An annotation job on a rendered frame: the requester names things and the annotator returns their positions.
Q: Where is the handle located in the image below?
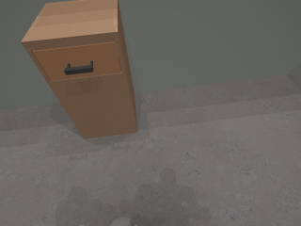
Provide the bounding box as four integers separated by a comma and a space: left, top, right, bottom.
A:
64, 60, 94, 75

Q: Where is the drawer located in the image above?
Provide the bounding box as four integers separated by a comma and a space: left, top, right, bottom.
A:
33, 41, 121, 81

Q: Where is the cabinet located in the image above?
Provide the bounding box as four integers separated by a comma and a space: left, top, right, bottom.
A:
21, 0, 138, 139

